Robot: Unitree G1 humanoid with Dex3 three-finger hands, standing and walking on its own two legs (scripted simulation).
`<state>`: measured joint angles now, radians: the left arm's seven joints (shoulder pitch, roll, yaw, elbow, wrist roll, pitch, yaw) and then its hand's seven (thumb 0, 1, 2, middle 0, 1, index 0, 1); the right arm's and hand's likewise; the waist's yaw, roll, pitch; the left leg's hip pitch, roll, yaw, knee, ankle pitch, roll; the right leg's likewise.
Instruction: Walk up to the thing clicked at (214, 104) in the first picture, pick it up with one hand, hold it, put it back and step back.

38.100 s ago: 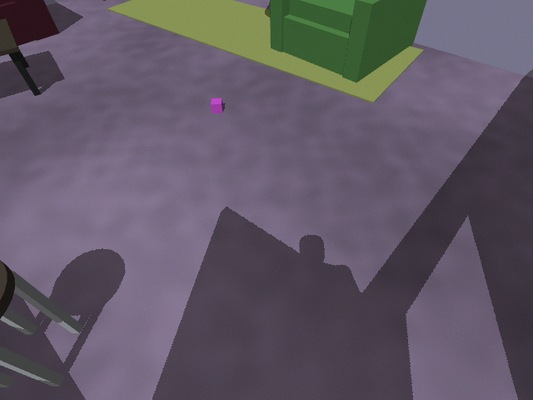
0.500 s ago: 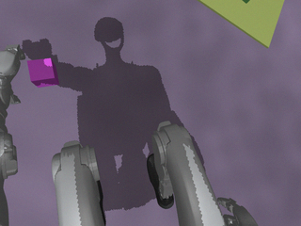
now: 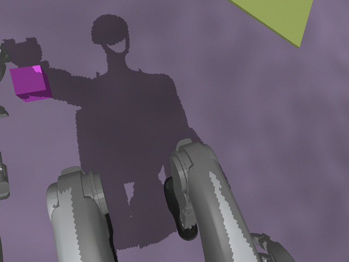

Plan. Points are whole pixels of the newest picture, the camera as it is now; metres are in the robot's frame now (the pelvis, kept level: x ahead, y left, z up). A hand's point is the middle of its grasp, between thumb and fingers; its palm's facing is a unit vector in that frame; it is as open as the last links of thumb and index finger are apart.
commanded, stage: rise first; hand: left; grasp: from above
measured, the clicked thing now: (32, 84) +0.56 +0.27 -0.30
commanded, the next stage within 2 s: none
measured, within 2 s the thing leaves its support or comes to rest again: neither
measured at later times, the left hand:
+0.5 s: hand out of the picture +0.51 +0.30 -0.18, palm faces -0.46 -0.06 -0.89, open 13.4 cm
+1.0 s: hand out of the picture +0.51 +0.30 -0.18, palm faces -0.46 -0.05 -0.89, open 12.9 cm
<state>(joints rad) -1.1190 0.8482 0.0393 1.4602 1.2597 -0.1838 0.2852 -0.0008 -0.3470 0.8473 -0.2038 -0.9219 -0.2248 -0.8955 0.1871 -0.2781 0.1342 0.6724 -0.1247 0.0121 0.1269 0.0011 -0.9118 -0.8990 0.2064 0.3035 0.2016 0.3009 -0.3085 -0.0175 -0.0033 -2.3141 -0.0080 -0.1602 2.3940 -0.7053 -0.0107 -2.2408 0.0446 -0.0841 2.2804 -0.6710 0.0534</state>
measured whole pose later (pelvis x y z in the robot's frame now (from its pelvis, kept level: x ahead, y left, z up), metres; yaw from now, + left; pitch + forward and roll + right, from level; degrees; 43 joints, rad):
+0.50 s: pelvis +0.00 +0.00 -0.01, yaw -1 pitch +35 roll -11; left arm -1.16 0.90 0.03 1.50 1.27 -0.18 0.28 0.00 -0.39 0.88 -0.17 -0.95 -0.19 -0.93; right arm 0.20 -0.28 0.18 0.65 -0.13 0.01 0.12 0.00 -0.91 -0.90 0.21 0.30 0.20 0.30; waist -0.35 -0.02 0.02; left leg -2.35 -0.01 -0.17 2.43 -0.69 0.00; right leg -2.27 0.05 -0.09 2.30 -0.66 0.06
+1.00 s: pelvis +0.00 +0.00 -0.01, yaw -1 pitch +34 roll -11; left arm -1.16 0.92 0.02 1.48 1.26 -0.18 0.27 0.00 -0.32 0.83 -0.25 -0.88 -0.26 -0.86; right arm 0.19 -0.29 0.20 0.63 -0.14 0.02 0.13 0.00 -0.91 -0.90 0.21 0.30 0.20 0.30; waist -0.35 -0.03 0.03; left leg -2.35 -0.01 -0.18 2.43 -0.69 0.00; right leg -2.26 0.05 -0.10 2.30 -0.65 0.06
